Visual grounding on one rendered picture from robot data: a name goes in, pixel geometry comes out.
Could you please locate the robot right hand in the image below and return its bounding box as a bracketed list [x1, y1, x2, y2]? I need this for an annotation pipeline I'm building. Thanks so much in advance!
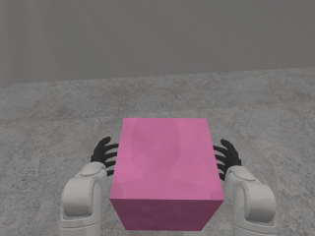
[213, 139, 242, 181]

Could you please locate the right robot forearm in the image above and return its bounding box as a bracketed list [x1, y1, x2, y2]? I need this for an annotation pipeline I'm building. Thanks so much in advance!
[224, 165, 277, 236]

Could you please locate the robot left hand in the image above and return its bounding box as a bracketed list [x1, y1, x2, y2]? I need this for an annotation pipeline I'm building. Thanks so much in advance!
[91, 137, 119, 176]

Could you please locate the left robot forearm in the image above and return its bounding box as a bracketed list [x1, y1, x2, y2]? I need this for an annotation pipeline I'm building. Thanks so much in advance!
[59, 161, 108, 236]

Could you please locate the carton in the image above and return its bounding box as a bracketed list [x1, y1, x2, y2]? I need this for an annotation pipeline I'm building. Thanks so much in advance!
[109, 117, 224, 231]

